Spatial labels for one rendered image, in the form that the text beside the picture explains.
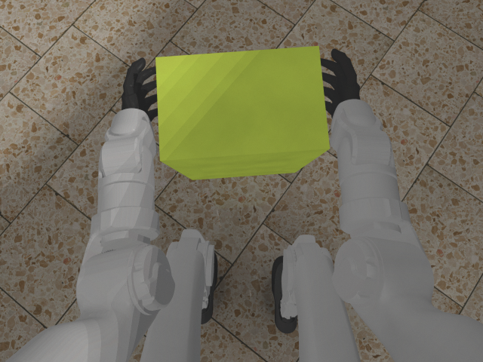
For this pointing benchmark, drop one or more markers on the robot right forearm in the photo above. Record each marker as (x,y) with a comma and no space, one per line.
(371,203)

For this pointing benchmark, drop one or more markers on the robot left upper arm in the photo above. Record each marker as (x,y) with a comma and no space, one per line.
(119,294)

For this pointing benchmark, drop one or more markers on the carton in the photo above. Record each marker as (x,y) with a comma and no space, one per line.
(243,113)

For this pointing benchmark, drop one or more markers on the left robot foot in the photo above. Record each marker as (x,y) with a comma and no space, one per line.
(207,312)

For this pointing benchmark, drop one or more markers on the right robot shin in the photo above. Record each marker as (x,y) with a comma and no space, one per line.
(288,301)

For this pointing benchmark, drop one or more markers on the robot left hand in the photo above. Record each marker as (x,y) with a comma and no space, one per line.
(135,91)

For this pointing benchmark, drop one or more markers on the robot left forearm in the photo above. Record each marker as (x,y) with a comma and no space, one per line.
(126,213)

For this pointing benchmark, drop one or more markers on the robot right upper arm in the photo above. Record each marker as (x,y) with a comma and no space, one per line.
(390,285)

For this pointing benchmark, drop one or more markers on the robot right hand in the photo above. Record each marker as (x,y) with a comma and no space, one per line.
(344,81)

